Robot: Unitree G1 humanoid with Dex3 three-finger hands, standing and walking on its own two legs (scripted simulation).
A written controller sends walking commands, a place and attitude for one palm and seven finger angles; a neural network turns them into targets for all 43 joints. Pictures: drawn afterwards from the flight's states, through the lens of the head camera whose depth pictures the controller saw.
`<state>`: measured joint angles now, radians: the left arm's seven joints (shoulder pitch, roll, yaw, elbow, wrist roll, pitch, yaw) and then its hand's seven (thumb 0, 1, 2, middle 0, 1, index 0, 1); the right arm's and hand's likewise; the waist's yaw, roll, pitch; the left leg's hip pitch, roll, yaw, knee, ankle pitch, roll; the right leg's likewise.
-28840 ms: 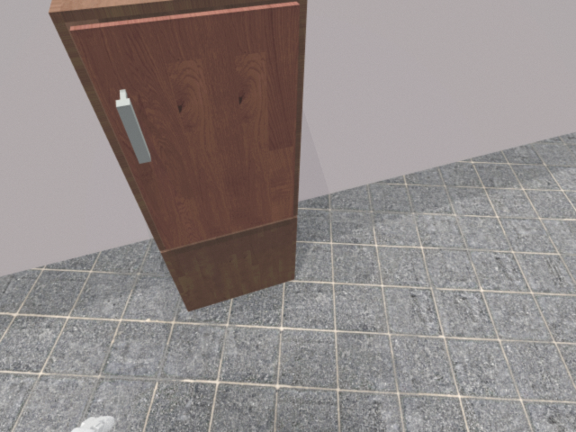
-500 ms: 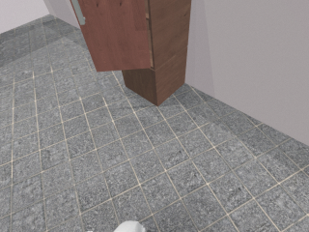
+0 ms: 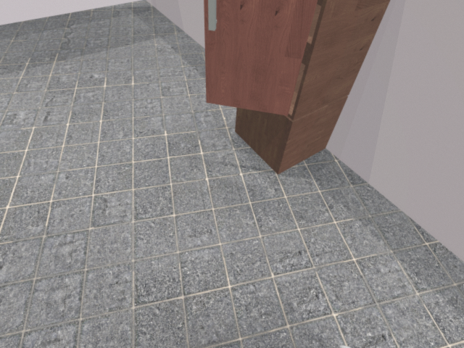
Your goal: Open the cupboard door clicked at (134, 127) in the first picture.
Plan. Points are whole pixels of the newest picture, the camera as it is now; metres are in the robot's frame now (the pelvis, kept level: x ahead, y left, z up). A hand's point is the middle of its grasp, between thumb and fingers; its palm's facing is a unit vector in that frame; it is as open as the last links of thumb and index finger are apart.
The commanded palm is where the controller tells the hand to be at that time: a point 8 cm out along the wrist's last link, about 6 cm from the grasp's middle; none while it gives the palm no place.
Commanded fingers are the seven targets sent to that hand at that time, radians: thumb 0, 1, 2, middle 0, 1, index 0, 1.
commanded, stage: take the last steps up to it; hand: left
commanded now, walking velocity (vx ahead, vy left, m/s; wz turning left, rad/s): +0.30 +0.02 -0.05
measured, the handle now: (213, 7) +1.12 +0.20 +0.09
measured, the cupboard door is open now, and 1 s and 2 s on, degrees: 44 44 44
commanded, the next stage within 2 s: come to a stop and stand still in 1.26 s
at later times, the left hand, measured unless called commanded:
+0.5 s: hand (182, 274) +0.28 +0.14 -0.15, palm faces -0.01 -0.98 -0.20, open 7.4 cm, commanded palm none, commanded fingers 0.00 0.90 0.90 -0.20 -0.30 -0.20 -0.30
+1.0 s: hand (162, 262) +0.31 +0.20 -0.18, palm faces +0.09 -0.99 -0.13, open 7.4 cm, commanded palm none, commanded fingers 0.00 0.90 0.90 -0.20 -0.30 -0.20 -0.30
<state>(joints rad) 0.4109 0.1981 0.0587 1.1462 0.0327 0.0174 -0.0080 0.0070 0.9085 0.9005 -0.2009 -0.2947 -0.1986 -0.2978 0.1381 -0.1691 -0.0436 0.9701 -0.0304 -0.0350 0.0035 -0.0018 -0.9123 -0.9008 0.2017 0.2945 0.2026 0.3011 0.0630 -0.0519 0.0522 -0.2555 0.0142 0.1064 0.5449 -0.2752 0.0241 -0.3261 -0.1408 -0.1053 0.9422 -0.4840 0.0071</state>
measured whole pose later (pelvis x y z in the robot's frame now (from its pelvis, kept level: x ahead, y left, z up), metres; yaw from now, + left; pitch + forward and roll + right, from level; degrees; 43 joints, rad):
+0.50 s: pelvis +0.17 -0.03 +0.01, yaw +0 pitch -1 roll +2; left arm 0.13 0.13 0.04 0.99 0.01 -0.08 0.00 0.00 0.91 0.90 -0.20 -0.29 -0.20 -0.30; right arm 0.36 -0.15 -0.05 1.16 -0.02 -0.01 -0.01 0.00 -0.91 -0.90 0.20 0.29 0.20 0.30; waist -0.04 0.03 0.10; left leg -0.40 0.05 0.04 1.12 -0.34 0.00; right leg -0.25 -0.02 -0.16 0.52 -0.27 -0.07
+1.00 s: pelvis +0.37 +0.04 +0.00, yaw -1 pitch +0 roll +1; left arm 0.35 0.14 0.04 1.16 0.02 -0.02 -0.01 0.01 0.91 0.90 -0.20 -0.29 -0.20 -0.30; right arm 0.12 -0.17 -0.04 1.00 -0.03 -0.07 -0.01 0.00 -0.92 -0.90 0.20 0.29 0.20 0.30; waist 0.05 -0.04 0.08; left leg -0.32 0.00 0.17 0.55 -0.23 0.07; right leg -0.38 -0.09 -0.05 1.19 -0.40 -0.02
